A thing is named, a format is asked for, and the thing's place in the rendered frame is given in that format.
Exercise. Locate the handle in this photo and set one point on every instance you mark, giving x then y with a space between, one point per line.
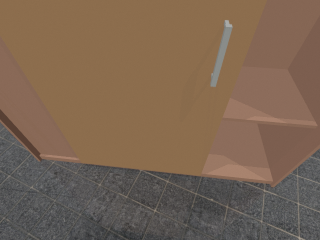
221 52

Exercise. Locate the wardrobe door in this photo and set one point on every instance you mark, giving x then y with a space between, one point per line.
21 104
128 82

